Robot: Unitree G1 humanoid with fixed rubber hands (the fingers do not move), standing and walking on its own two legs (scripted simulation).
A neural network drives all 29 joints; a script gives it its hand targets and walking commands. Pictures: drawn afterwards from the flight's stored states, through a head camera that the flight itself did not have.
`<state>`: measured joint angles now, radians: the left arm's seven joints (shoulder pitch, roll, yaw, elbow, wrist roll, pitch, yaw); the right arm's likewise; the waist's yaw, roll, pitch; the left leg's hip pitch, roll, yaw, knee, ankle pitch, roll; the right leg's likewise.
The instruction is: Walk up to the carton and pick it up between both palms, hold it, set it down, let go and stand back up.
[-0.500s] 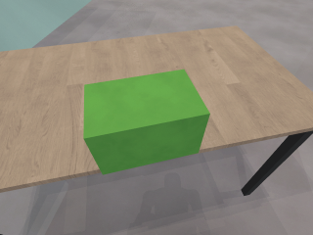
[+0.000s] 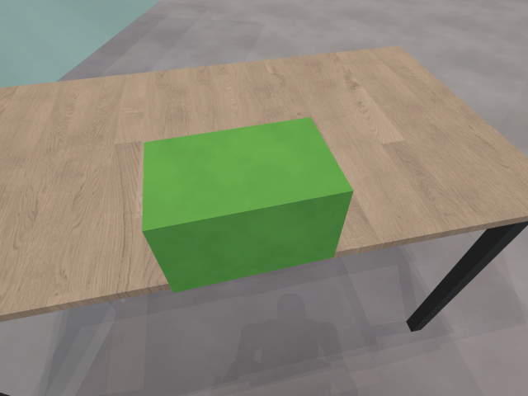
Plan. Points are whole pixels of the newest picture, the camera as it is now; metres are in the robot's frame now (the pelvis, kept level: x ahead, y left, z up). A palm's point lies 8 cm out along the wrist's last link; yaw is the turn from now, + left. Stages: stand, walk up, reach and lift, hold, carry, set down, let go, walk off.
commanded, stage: stand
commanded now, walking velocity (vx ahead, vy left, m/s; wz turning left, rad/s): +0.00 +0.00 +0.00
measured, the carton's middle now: (243, 202) +0.39 +0.05 +0.07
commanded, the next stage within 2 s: walk up in 0.44 s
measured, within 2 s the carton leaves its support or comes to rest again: neither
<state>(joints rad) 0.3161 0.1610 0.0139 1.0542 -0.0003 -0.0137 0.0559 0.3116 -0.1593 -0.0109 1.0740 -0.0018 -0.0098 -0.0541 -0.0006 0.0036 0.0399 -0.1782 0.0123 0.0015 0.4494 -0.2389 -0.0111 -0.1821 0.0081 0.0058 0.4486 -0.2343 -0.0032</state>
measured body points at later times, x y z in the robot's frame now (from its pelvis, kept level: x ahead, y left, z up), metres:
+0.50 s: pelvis +0.00 +0.00 +0.00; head +0.01 +0.00 +0.45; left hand +0.02 +0.25 -0.15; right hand +0.01 -0.24 -0.15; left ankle +0.00 +0.12 -0.74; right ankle +0.01 -0.12 -0.74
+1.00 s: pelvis +0.01 -0.02 -0.01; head +0.02 -0.02 +0.43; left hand +0.04 +0.26 -0.14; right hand +0.07 -0.29 -0.14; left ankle +0.00 +0.12 -0.74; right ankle +0.01 -0.12 -0.74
